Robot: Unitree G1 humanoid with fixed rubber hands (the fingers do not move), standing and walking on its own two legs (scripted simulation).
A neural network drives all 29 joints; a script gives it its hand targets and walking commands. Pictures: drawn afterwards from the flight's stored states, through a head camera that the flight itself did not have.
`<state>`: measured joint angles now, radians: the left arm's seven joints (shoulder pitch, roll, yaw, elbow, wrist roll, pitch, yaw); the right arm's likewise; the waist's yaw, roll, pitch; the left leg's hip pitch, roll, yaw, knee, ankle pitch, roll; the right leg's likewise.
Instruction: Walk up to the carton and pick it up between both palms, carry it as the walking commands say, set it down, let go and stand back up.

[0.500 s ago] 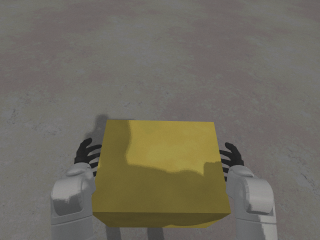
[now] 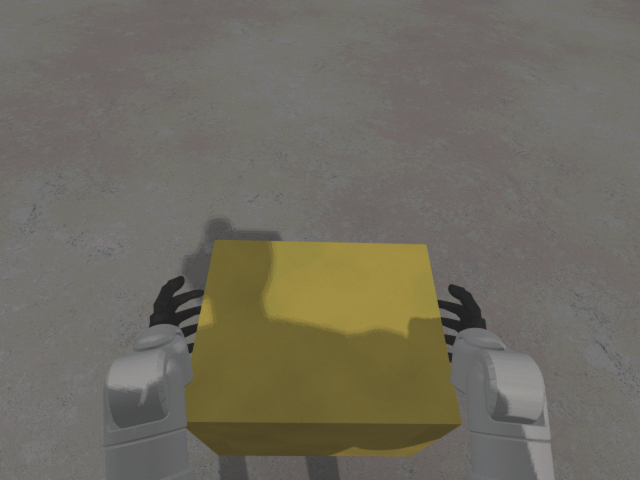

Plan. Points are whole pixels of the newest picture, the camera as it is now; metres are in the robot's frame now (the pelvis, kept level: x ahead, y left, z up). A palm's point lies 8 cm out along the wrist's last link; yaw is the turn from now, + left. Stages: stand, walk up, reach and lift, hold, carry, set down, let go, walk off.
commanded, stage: carry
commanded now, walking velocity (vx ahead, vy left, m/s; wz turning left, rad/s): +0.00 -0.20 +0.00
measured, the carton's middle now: (318, 353) +0.30 +0.00 -0.02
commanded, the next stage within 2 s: none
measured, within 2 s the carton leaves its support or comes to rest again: neither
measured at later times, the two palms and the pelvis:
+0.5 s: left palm (247, 378) +0.23 +0.09 +0.07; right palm (568, 373) +0.23 -0.26 +0.08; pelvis -0.04 -0.10 +0.00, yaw +1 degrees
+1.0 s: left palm (337, 411) +0.19 -0.01 +0.07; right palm out of the picture +0.19 -0.35 +0.08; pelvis -0.07 -0.20 +0.00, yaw +1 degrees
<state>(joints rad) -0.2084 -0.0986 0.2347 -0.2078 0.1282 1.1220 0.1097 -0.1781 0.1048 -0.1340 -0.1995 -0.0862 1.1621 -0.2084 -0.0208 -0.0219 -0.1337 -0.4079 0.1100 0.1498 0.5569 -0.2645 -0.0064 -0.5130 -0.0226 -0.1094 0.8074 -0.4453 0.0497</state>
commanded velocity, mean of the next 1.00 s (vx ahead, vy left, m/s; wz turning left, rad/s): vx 0.00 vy -0.20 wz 0.00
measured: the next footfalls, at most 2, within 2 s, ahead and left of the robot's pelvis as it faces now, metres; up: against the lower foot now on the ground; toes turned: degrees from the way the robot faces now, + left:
right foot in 0.14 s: +0.05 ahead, -0.17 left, +0.00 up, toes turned -8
left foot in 0.36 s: +0.00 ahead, +0.03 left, +0.00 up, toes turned +12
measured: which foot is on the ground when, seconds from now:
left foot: down 0.00-0.16, up 0.18-0.34, down 0.36-0.62, up 0.64-0.84, down 0.86-1.00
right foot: up 0.00-0.12, down 0.14-0.38, up 0.40-0.58, down 0.60-0.88, up 0.90-1.00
